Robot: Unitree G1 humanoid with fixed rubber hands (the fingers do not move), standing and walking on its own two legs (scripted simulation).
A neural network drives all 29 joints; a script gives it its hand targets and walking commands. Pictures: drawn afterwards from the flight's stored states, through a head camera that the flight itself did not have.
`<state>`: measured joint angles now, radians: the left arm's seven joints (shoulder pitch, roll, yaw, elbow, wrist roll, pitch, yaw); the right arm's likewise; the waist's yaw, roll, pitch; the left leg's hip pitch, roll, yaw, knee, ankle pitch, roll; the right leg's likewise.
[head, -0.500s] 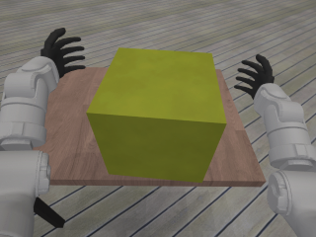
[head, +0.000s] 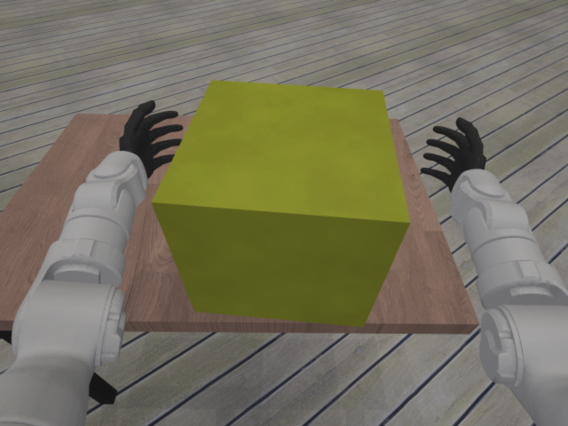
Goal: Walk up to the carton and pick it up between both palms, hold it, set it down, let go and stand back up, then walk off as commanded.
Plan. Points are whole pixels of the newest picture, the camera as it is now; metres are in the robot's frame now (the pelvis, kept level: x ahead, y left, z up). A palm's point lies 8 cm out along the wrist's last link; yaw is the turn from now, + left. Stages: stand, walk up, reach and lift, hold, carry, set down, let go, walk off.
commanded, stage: reach and lift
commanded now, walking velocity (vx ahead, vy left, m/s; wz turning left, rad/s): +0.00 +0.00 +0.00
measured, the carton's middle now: (287, 202) +0.45 +0.02 +0.05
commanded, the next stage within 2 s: none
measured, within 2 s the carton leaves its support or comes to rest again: neither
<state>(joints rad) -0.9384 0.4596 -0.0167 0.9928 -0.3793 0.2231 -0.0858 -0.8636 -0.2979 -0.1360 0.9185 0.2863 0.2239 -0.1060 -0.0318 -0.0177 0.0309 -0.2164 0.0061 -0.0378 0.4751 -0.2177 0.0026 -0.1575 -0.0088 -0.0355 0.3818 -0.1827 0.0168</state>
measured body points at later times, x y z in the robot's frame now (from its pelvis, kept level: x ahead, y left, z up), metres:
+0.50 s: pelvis +0.02 +0.00 +0.00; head +0.05 +0.02 +0.45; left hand +0.46 +0.22 +0.10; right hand +0.43 -0.23 +0.10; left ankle +0.03 +0.11 -0.74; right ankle +0.02 -0.14 -0.74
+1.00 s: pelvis +0.02 +0.00 +0.00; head +0.04 +0.01 +0.45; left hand +0.45 +0.21 +0.11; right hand +0.43 -0.23 +0.10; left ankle +0.03 +0.11 -0.74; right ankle +0.02 -0.14 -0.74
